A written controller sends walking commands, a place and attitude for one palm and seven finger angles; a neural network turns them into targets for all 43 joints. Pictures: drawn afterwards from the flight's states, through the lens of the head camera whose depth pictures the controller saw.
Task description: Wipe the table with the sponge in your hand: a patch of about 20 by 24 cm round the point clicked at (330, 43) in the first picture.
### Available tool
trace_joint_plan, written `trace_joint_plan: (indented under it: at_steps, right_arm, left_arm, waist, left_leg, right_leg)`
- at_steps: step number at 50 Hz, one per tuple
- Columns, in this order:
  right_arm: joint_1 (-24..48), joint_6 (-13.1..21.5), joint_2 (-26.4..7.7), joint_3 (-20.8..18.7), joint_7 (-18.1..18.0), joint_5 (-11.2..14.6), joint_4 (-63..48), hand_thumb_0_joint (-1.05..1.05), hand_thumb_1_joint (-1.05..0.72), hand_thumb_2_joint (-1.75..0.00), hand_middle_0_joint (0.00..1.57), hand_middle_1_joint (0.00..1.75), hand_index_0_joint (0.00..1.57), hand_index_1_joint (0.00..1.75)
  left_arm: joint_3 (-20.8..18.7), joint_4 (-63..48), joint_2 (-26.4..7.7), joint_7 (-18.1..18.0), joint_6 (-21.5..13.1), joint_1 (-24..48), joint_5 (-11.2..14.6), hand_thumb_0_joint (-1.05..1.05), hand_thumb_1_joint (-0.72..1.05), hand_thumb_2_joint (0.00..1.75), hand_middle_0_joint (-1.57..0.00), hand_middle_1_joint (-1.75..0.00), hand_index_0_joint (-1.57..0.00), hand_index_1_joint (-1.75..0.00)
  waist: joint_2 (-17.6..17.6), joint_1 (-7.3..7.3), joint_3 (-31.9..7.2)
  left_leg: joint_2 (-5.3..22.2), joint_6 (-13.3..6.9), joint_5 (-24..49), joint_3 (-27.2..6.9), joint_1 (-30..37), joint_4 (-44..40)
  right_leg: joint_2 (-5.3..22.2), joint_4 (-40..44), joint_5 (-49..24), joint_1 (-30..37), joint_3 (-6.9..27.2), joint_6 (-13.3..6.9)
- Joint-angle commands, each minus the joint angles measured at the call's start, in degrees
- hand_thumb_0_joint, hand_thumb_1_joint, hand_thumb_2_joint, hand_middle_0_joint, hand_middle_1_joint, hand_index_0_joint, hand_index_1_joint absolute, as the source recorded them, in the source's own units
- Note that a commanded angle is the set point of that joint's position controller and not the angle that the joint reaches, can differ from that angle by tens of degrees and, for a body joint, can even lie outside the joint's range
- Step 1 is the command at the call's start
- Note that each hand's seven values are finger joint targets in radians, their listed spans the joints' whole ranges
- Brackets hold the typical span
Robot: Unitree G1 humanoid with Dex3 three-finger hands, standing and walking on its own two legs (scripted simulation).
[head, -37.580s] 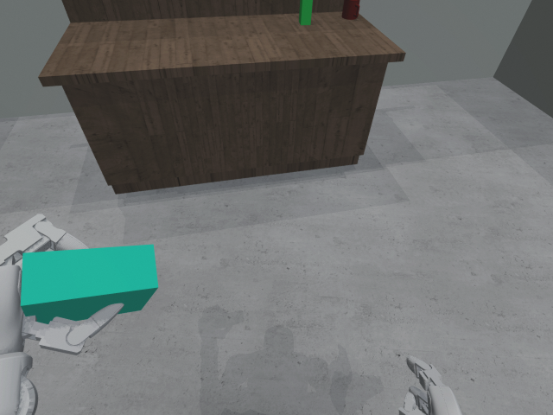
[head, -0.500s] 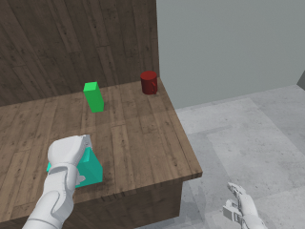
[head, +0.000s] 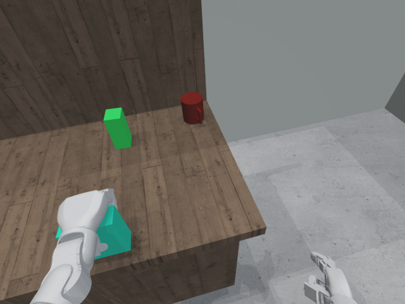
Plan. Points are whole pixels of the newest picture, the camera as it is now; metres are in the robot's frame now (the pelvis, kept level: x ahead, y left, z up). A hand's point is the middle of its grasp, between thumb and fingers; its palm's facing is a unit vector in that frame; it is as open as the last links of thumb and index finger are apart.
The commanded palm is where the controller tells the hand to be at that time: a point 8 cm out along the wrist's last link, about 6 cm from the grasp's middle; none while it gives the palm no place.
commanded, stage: lower the sponge onto the table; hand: left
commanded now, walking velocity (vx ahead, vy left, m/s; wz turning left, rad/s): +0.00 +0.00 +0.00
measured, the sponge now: (100, 238) +0.24 +0.27 -0.03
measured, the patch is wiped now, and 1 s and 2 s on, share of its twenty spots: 0.00 0.10 0.30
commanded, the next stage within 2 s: wipe forward along the first lane in 0.94 s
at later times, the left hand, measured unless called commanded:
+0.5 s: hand (103, 225) +0.26 +0.26 +0.00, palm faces -0.09 -0.11 -0.99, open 9.1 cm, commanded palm +0.23 +0.26 +0.06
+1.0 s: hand (108, 226) +0.26 +0.26 -0.01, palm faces -0.10 -0.07 -0.99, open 9.1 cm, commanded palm +0.24 +0.25 +0.04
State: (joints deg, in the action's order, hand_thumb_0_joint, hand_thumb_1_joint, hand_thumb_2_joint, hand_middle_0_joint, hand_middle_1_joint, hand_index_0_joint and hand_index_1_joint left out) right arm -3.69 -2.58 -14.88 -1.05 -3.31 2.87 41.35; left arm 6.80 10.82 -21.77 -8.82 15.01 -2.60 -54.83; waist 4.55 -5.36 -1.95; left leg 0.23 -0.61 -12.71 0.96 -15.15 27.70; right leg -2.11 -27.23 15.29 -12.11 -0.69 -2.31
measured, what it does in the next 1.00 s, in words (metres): stands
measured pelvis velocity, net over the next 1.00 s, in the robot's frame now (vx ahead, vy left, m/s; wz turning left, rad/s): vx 0.00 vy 0.00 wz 0.01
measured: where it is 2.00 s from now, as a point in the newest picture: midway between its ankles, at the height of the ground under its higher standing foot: outside the picture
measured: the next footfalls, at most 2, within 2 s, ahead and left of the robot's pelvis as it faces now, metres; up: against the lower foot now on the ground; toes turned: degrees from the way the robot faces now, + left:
none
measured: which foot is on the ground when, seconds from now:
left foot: down 0.00-1.00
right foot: down 0.00-1.00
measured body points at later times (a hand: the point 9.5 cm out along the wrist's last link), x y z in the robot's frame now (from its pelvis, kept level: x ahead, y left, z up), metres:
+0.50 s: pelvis +0.00 +0.01 +0.00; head +0.00 -0.02 +0.45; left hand +0.26 +0.27 +0.05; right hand +0.21 -0.21 -0.11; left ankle +0.02 +0.11 -0.74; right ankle -0.01 -0.10 -0.74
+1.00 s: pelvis +0.00 +0.00 -0.01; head +0.00 -0.04 +0.44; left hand +0.26 +0.26 +0.04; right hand +0.20 -0.23 -0.11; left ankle +0.02 +0.11 -0.74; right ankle -0.01 -0.10 -0.74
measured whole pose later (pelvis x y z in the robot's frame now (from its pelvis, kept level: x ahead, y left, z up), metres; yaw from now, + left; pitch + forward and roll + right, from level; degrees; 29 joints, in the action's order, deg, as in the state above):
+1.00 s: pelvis +0.00 +0.00 -0.01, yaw +1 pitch +3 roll +0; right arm -5.0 -4.1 -14.4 -1.6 -2.6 3.3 41.5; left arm 8.8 22.7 -18.7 -14.1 15.3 3.2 -57.4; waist 4.2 -4.5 -4.1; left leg 0.2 -0.3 -14.0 0.0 -20.6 31.7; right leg -2.1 -31.6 17.1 -17.4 -1.6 -2.7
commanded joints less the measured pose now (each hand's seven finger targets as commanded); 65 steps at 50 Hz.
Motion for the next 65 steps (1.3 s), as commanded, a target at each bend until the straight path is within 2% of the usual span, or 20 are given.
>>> trace_joint_plan:
  at_steps: [1,3,6,8,11,13,16,17,19,26,30,41,42,46,50,56,58,61,63,65]
  right_arm:
    - [10.5,3.3,-6.0,-2.0,-0.4,0.2,-9.1,0.0,-0.9,-0.9,0.2,0.3,0.2,0.3]
    - [10.2,3.5,-5.5,-1.9,-0.5,0.3,-9.5,0.0,-0.9,-0.9,0.2,0.3,0.2,0.3]
    - [9.7,3.3,-6.0,-2.2,-0.5,0.2,-8.7,0.0,-0.9,-0.9,0.2,0.3,0.2,0.3]
    - [9.7,3.4,-5.4,-2.1,-0.3,0.2,-9.4,0.0,-0.9,-0.9,0.2,0.3,0.2,0.3]
    - [9.5,2.8,-6.0,-2.1,0.0,0.2,-8.5,0.0,-0.9,-0.9,0.2,0.3,0.2,0.3]
    - [9.4,2.8,-5.5,-2.0,0.1,0.4,-9.2,0.0,-0.9,-0.9,0.2,0.3,0.2,0.3]
    - [9.4,2.4,-6.0,-2.3,0.5,0.0,-9.3,0.0,-0.9,-0.9,0.2,0.3,0.2,0.3]
    - [9.5,2.3,-5.7,-2.0,0.6,0.1,-9.8,0.0,-0.9,-0.9,0.2,0.3,0.2,0.3]
    - [9.5,2.0,-5.9,-2.1,0.7,0.1,-9.4,0.0,-0.9,-0.9,0.2,0.3,0.2,0.3]
    - [9.2,1.8,-6.0,-2.3,0.6,0.2,-9.2,0.0,-0.9,-0.9,0.2,0.3,0.2,0.3]
    - [8.8,2.1,-5.5,-2.5,0.7,0.2,-9.1,0.0,-0.9,-0.9,0.2,0.3,0.2,0.3]
    - [8.1,1.5,-6.1,-2.7,0.5,0.5,-8.5,0.0,-0.9,-0.9,0.2,0.3,0.2,0.3]
    - [8.0,1.4,-5.8,-2.5,0.5,0.6,-8.9,0.0,-0.9,-0.9,0.2,0.3,0.2,0.3]
    - [7.3,1.2,-6.2,-2.8,0.5,0.6,-8.4,0.0,-0.9,-0.9,0.2,0.3,0.2,0.3]
    - [7.1,1.3,-6.0,-2.9,0.8,0.6,-9.1,0.0,-0.9,-0.9,0.2,0.3,0.2,0.3]
    - [6.1,0.8,-6.7,-2.9,0.2,0.7,-7.7,0.0,-0.9,-0.9,0.2,0.3,0.2,0.3]
    - [5.8,0.9,-6.3,-2.7,0.0,0.9,-8.0,0.0,-0.9,-0.9,0.2,0.3,0.2,0.3]
    - [4.8,0.4,-7.0,-2.8,-0.2,1.0,-7.1,0.0,-0.9,-0.9,0.2,0.3,0.2,0.3]
    - [4.5,0.4,-6.6,-2.6,-0.3,1.2,-7.6,0.0,-0.9,-0.9,0.2,0.3,0.2,0.3]
    - [3.7,0.1,-7.0,-2.6,-0.5,1.2,-7.1,0.0,-0.9,-0.9,0.2,0.3,0.2,0.3]
  left_arm:
    - [-7.7,-10.4,-12.8,-3.2,-0.2,16.4,-1.7,0.0,0.1,1.3,-1.2,-1.6,-1.2,-1.6]
    - [-4.9,-10.0,-9.9,-3.3,-0.7,17.1,-1.7,0.0,0.1,1.3,-1.2,-1.6,-1.2,-1.6]
    - [-7.3,-8.3,-12.5,-3.7,-0.9,18.2,-2.2,0.0,0.1,1.3,-1.2,-1.6,-1.2,-1.6]
    - [-4.1,-9.1,-9.0,-3.8,-1.4,18.5,-2.4,0.0,0.1,1.3,-1.2,-1.6,-1.2,-1.6]
    - [-5.9,-5.4,-10.4,-4.2,-0.5,17.9,-2.6,0.0,0.1,1.3,-1.2,-1.6,-1.2,-1.6]
    - [-3.5,-6.4,-8.2,-4.4,-0.6,19.8,-2.7,0.0,0.1,1.3,-1.2,-1.6,-1.2,-1.6]
    - [-6.4,-6.4,-10.6,-5.2,-0.1,16.3,-3.3,0.0,0.1,1.3,-1.2,-1.6,-1.2,-1.6]
    - [-4.1,-7.0,-8.2,-5.2,0.0,17.1,-3.3,0.0,0.1,1.3,-1.2,-1.6,-1.2,-1.6]
    - [-5.1,-4.7,-9.0,-5.6,0.8,15.3,-3.4,0.0,0.1,1.3,-1.2,-1.6,-1.2,-1.6]
    - [-4.9,-5.4,-9.3,-6.4,0.8,18.0,-3.4,0.0,0.1,1.3,-1.2,-1.6,-1.2,-1.6]
    - [-2.4,-4.9,-6.7,-6.9,0.0,17.6,-3.8,0.0,0.1,1.3,-1.2,-1.6,-1.2,-1.6]
    - [-3.7,0.8,-7.4,-7.4,0.2,18.6,-3.4,0.0,0.1,1.3,-1.2,-1.6,-1.2,-1.6]
    - [-1.5,1.0,-5.1,-7.2,0.2,18.8,-3.2,0.0,0.1,1.3,-1.2,-1.6,-1.2,-1.6]
    - [-3.4,3.5,-6.7,-7.2,0.1,18.3,-3.3,0.0,0.1,1.3,-1.2,-1.6,-1.2,-1.6]
    - [-1.3,3.8,-4.2,-7.2,-0.6,16.6,-3.4,0.0,0.1,1.3,-1.2,-1.6,-1.2,-1.6]
    - [-5.5,7.5,-9.0,-7.8,-0.3,20.0,-3.4,0.0,0.1,1.3,-1.2,-1.6,-1.2,-1.6]
    - [-2.5,8.6,-6.2,-7.6,-0.6,22.1,-3.7,0.0,0.1,1.3,-1.2,-1.6,-1.2,-1.6]
    - [-5.5,12.1,-9.8,-7.5,-0.4,23.0,-4.1,0.0,0.1,1.3,-1.2,-1.6,-1.2,-1.6]
    - [-2.9,13.7,-7.3,-7.1,-0.7,24.6,-3.8,0.0,0.1,1.3,-1.2,-1.6,-1.2,-1.6]
    - [-4.3,16.8,-9.2,-7.0,-0.8,25.7,-4.1,0.0,0.1,1.3,-1.2,-1.6,-1.2,-1.6]
  waist:
    - [-2.1,0.18,-10.7]
    - [-2.2,0.62,-11.2]
    - [-1.1,0.31,-11.5]
    - [-1.2,0.63,-12.9]
    - [-2.2,0.52,-10.9]
    - [-2.0,0.81,-12.3]
    - [-0.9,-0.46,-14.1]
    - [-1.6,-0.1,-14.5]
    - [-4.2,-0.16,-13.0]
    - [-2.3,0.6,-12.0]
    - [-1.7,0.9,-13.0]
    - [-3.7,1.16,-12.4]
    - [-4.0,1.41,-12.1]
    - [-5.6,1.58,-11.5]
    - [-6.0,1.49,-12.1]
    - [-7.5,2.2,-10.6]
    - [-7.4,2.92,-10.2]
    - [-7.1,2.59,-10.8]
    - [-7.5,3.42,-10.2]
    - [-8.5,3.48,-10.7]
  left_leg:
    - [-1.5,-2.1,9.5,-3.8,7.9,-1.9]
    - [-1.3,-2.3,9.4,-3.6,7.6,-1.8]
    - [-1.3,-2.1,9.0,-4.1,7.9,-1.8]
    - [-1.2,-2.1,10.0,-3.6,8.0,-1.4]
    - [-1.0,-1.7,9.2,-4.7,6.9,-1.9]
    - [-0.8,-1.8,9.4,-4.2,7.0,-1.7]
    - [-1.0,-1.3,11.7,-4.8,7.2,-1.4]
    - [-0.9,-1.5,12.0,-4.3,7.0,-1.0]
    - [-1.0,-1.6,11.6,-4.1,5.9,-0.8]
    - [-0.9,-1.8,9.4,-4.9,5.9,-0.7]
    - [-1.0,-1.9,10.6,-4.2,6.4,0.3]
    - [-1.5,-2.1,7.4,-3.9,3.8,0.7]
    - [-1.6,-2.2,7.1,-3.4,3.3,0.8]
    - [-1.6,-2.2,6.5,-3.4,2.3,1.3]
    - [-1.7,-2.4,6.9,-2.9,1.7,2.1]
    - [-2.0,-2.4,4.4,-2.7,-0.7,2.5]
    - [-2.0,-2.5,3.7,-2.2,-1.2,2.8]
    - [-2.2,-2.3,3.2,-2.2,-2.4,3.1]
    - [-2.1,-2.5,2.0,-1.7,-3.5,3.4]
    - [-2.1,-2.6,1.9,-1.6,-4.6,4.0]
  right_leg:
    - [0.6,5.4,-10.3,-1.9,5.4,-1.8]
    - [0.9,4.8,-10.0,-2.3,4.1,-1.5]
    - [0.5,4.9,-9.2,-2.6,4.9,-1.9]
    - [0.7,3.9,-10.2,-2.6,3.6,-1.7]
    - [0.3,4.2,-8.8,-3.6,3.9,-2.0]
    - [0.6,3.3,-9.1,-3.8,2.9,-1.8]
    - [0.3,2.6,-11.2,-2.1,3.6,-2.3]
    - [0.5,2.2,-12.1,-2.2,2.5,-1.9]
    - [0.5,2.6,-12.2,-2.6,3.1,-1.8]
    - [0.3,2.7,-9.5,-4.0,3.9,-2.0]
    - [0.5,2.0,-11.2,-4.6,3.4,-1.9]
    - [0.5,2.0,-9.3,-5.1,4.1,-1.8]
    - [0.7,1.8,-9.3,-5.3,3.0,-1.5]
    - [0.6,2.0,-9.5,-5.6,4.2,-1.6]
    - [0.8,1.4,-10.5,-5.9,3.8,-1.5]
    - [0.8,1.7,-9.2,-6.7,4.9,-1.3]
    - [1.0,1.3,-8.2,-8.0,4.0,-1.0]
    - [0.9,1.2,-8.2,-7.7,4.9,-1.3]
    - [1.2,1.1,-7.1,-8.8,4.0,-0.8]
    - [1.2,1.0,-7.3,-8.9,4.4,-0.7]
